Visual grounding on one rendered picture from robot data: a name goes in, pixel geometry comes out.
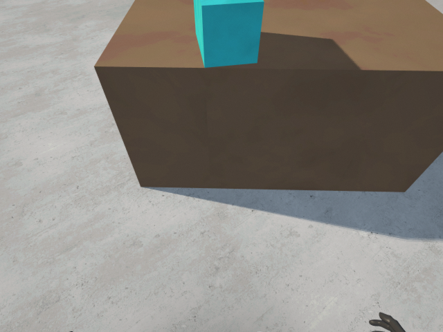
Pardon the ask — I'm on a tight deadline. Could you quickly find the carton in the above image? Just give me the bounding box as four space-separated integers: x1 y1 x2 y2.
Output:
194 0 264 68

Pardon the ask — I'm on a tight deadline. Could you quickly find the robot right hand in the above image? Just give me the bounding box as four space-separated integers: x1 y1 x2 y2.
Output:
369 312 405 332

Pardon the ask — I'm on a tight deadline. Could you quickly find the pedestal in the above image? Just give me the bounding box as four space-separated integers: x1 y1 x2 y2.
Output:
94 0 443 192

